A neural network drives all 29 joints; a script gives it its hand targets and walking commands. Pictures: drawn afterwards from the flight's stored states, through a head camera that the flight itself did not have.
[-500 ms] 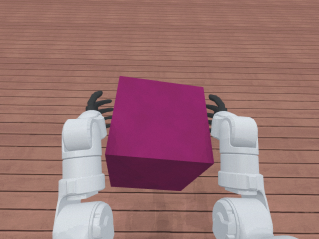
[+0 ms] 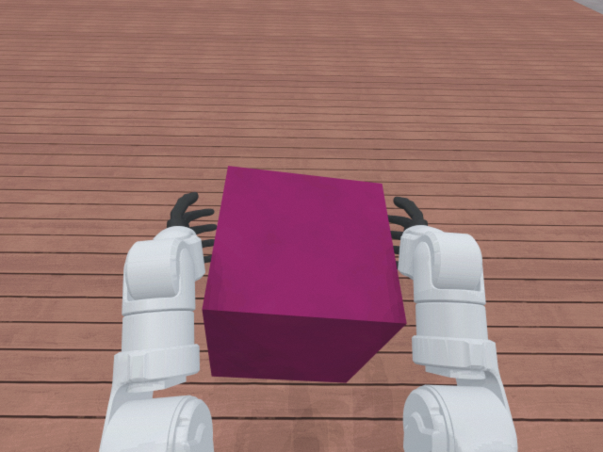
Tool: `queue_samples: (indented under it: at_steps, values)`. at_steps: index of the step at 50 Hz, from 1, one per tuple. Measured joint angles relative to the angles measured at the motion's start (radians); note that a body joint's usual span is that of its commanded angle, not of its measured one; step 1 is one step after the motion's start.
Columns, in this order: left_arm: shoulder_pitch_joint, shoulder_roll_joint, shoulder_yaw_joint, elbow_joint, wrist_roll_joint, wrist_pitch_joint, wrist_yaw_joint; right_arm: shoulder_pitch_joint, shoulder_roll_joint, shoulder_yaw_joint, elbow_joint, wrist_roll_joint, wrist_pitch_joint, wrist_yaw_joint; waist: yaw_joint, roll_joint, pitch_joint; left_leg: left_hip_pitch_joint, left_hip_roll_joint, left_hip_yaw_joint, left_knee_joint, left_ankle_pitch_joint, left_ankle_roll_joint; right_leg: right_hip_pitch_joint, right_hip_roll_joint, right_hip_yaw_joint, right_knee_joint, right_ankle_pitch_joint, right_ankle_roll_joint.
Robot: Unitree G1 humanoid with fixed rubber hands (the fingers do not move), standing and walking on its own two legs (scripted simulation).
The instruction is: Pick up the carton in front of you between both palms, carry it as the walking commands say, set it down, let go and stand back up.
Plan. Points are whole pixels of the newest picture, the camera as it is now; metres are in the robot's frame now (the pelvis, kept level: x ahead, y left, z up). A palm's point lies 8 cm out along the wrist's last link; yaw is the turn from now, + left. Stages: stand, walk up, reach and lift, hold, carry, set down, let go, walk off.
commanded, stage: carry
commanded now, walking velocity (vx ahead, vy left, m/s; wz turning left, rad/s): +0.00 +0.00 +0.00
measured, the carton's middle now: (292, 284) +0.34 +0.00 +0.04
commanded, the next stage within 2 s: none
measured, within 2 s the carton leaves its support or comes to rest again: neither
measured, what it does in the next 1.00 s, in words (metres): walks ahead: right foot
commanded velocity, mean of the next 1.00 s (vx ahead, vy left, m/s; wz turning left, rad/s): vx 0.39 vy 0.00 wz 0.00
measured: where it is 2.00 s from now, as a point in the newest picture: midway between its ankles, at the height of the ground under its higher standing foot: (279, 306)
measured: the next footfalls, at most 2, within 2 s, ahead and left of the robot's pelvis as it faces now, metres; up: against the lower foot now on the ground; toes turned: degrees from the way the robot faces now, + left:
right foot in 1.00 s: +0.42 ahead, -0.07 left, +0.00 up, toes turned -5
left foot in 1.46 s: +0.68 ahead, +0.15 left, +0.00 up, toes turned +11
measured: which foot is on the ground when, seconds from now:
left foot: down 0.00-1.00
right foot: down 0.00-0.56, up 0.58-0.98, down 1.00-1.00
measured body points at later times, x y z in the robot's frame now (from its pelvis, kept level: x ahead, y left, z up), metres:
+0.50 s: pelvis +0.02 +0.01 +0.00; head -0.01 +0.02 +0.44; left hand +0.37 +0.17 +0.16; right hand +0.37 -0.14 +0.15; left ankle +0.06 +0.10 -0.72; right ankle -0.07 -0.09 -0.73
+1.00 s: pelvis +0.25 +0.02 -0.01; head +0.26 +0.02 +0.44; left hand +0.63 +0.17 +0.15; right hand +0.63 -0.13 +0.15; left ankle +0.08 +0.11 -0.72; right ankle +0.37 -0.07 -0.73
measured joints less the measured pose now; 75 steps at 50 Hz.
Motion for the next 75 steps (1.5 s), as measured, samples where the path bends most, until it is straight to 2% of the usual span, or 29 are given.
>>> queue_samples:
  at_steps: [16,18,21,24,26,28,29,32,35,38,42,46,48,50,52,54,55,57,60,64,70,72,74,75]
  values:
    - [-0.008,0.007,-0.003,0.019,-0.003,-0.002,0.002,-0.004,0.003,-0.007,0.017,-0.007,-0.010,0.001,0.011,-0.002,-0.001,-0.007,0.004,-0.001,-0.012,0.020,0.001,-0.011,0.001,-0.005,-0.004,0.015,0.001]
    - [-0.007,0.005,-0.008,0.010,-0.007,0.003,0.006,0.000,0.000,-0.006,0.002,-0.003,-0.003,0.001,0.013,0.000,-0.007,-0.023,0.005,-0.003,0.026,-0.026,0.006,-0.015,0.002,-0.006,0.009,0.003,-0.006]
    - [-0.012,-0.003,-0.019,-0.027,-0.016,0.019,0.026,0.007,-0.012,-0.002,-0.040,0.015,0.011,-0.001,0.023,-0.006,-0.027,-0.058,0.001,-0.012,0.133,-0.181,0.009,-0.016,0.001,-0.002,0.024,-0.026,-0.020]
    - [-0.039,0.004,-0.031,-0.055,-0.029,0.041,0.039,-0.011,-0.026,-0.008,-0.072,0.032,0.026,-0.001,0.030,-0.017,-0.049,-0.082,-0.002,-0.021,0.209,-0.218,0.021,-0.008,-0.007,0.004,0.016,-0.038,-0.003]
    - [-0.069,0.018,-0.039,-0.060,-0.036,0.058,0.044,-0.038,-0.034,-0.013,-0.077,0.041,0.036,-0.004,0.028,-0.031,-0.059,-0.071,-0.006,-0.014,0.176,-0.230,0.026,-0.002,-0.021,0.007,0.017,-0.055,0.012]
    - [-0.100,0.043,-0.034,-0.052,-0.045,0.075,0.045,-0.081,-0.032,-0.015,-0.046,0.041,0.037,-0.014,0.018,-0.056,-0.060,-0.033,-0.023,0.012,0.096,-0.117,0.030,-0.024,-0.050,0.016,0.094,-0.090,0.023]
    - [-0.104,0.057,-0.026,-0.044,-0.055,0.080,0.043,-0.101,-0.026,-0.012,-0.021,0.036,0.035,-0.020,0.007,-0.053,-0.060,-0.029,-0.027,0.020,0.101,-0.098,0.030,-0.062,-0.055,0.017,0.190,-0.082,0.025]
    - [-0.109,0.066,-0.003,-0.029,-0.070,0.101,0.043,-0.112,-0.016,-0.010,-0.004,0.031,0.060,-0.034,-0.029,-0.006,-0.044,0.005,-0.027,0.002,0.084,-0.139,0.038,-0.221,-0.020,0.020,0.508,-0.119,0.009]
    - [-0.140,0.042,0.033,-0.026,-0.050,0.113,0.043,-0.112,-0.024,-0.014,-0.027,0.054,0.080,-0.050,-0.040,0.003,-0.013,0.062,-0.031,-0.007,0.015,-0.135,0.039,-0.369,-0.027,0.003,0.613,-0.047,-0.001]
    - [-0.159,0.029,0.050,-0.051,-0.039,0.108,0.041,-0.128,-0.029,-0.016,-0.050,0.059,0.078,-0.051,-0.045,-0.005,0.008,0.120,-0.039,-0.012,-0.049,-0.134,0.041,-0.473,-0.056,-0.002,0.571,0.044,0.004]
    - [-0.176,0.031,0.060,-0.088,-0.031,0.108,0.036,-0.156,-0.024,-0.023,-0.063,0.060,0.068,-0.051,-0.048,-0.009,0.015,0.199,-0.042,-0.030,-0.121,-0.151,0.035,-0.537,-0.080,-0.010,0.429,0.117,0.014]
    - [-0.176,0.038,0.061,-0.069,-0.020,0.111,0.025,-0.168,-0.011,-0.035,-0.034,0.037,0.064,-0.044,-0.042,-0.005,-0.003,0.274,-0.031,-0.046,-0.149,-0.209,0.014,-0.512,-0.075,-0.039,0.209,0.209,0.010]
    - [-0.170,0.037,0.063,-0.062,-0.019,0.109,0.020,-0.163,-0.005,-0.036,-0.033,0.027,0.067,-0.043,-0.033,-0.002,-0.009,0.312,-0.022,-0.048,-0.136,-0.257,0.001,-0.460,-0.055,-0.070,0.083,0.257,-0.002]
    - [-0.175,0.032,0.056,-0.045,-0.017,0.098,0.019,-0.155,-0.009,-0.043,-0.042,0.021,0.070,-0.039,-0.019,-0.006,-0.003,0.308,-0.012,-0.039,-0.012,-0.320,-0.009,-0.369,-0.035,-0.109,-0.038,0.313,-0.021]
    - [-0.174,0.015,0.040,-0.023,-0.008,0.064,0.020,-0.148,-0.030,-0.050,-0.045,0.023,0.058,-0.025,0.012,0.015,0.022,0.198,0.004,-0.064,0.290,-0.301,-0.020,-0.362,-0.023,-0.126,0.025,0.289,-0.043]
    - [-0.150,0.001,0.029,-0.015,-0.001,0.045,0.024,-0.131,-0.032,-0.057,-0.032,0.022,0.044,-0.015,0.036,0.014,0.050,0.055,-0.018,-0.094,0.581,-0.286,-0.017,-0.334,-0.018,-0.123,0.040,0.226,-0.053]
    - [-0.128,-0.003,0.028,-0.021,-0.001,0.041,0.025,-0.118,-0.024,-0.058,-0.029,0.017,0.039,-0.013,0.044,0.009,0.062,-0.007,-0.022,-0.094,0.659,-0.268,-0.015,-0.310,-0.017,-0.117,0.024,0.211,-0.053]
    - [-0.083,-0.010,0.031,-0.044,-0.007,0.034,0.026,-0.086,0.000,-0.055,-0.039,0.000,0.028,-0.009,0.049,0.004,0.082,-0.113,-0.008,-0.084,0.696,-0.223,-0.016,-0.258,-0.017,-0.113,-0.024,0.205,-0.042]
    - [-0.016,-0.032,0.038,-0.085,-0.012,0.004,0.023,-0.014,0.037,-0.041,-0.082,-0.027,-0.004,-0.006,0.049,0.000,0.098,-0.219,0.027,-0.062,0.581,-0.172,-0.025,-0.176,-0.022,-0.110,-0.099,0.193,-0.041]
    - [0.094,-0.084,0.033,-0.162,-0.004,-0.044,-0.004,0.122,0.080,-0.020,-0.172,-0.048,-0.058,0.002,0.045,-0.006,0.090,-0.268,0.053,-0.031,0.317,-0.085,-0.042,-0.065,-0.034,-0.101,-0.194,0.168,-0.022]
    - [0.240,-0.064,-0.080,-0.270,0.001,-0.074,-0.037,0.284,0.089,0.055,-0.320,-0.028,-0.096,0.017,0.015,-0.006,0.060,-0.182,0.034,0.043,-0.032,0.095,-0.037,0.104,-0.054,-0.096,-0.240,0.060,0.025]
    - [0.278,-0.052,-0.113,-0.316,-0.001,-0.065,-0.037,0.314,0.079,0.084,-0.361,-0.019,-0.085,0.014,0.013,-0.005,0.041,-0.105,0.019,0.082,-0.129,0.144,-0.028,0.135,-0.062,-0.094,-0.175,-0.014,0.044]
    - [0.310,-0.042,-0.121,-0.362,-0.006,-0.053,-0.036,0.331,0.074,0.116,-0.379,-0.012,-0.086,0.009,0.010,-0.037,0.026,-0.078,0.001,0.113,-0.094,0.113,0.038,0.073,-0.101,-0.079,0.046,-0.057,0.054]
    - [0.328,-0.039,-0.126,-0.378,-0.009,-0.045,-0.035,0.339,0.073,0.128,-0.382,-0.011,-0.080,0.009,0.006,-0.038,0.022,-0.073,0.003,0.117,-0.066,0.074,0.048,0.009,-0.098,-0.052,0.198,-0.062,0.057]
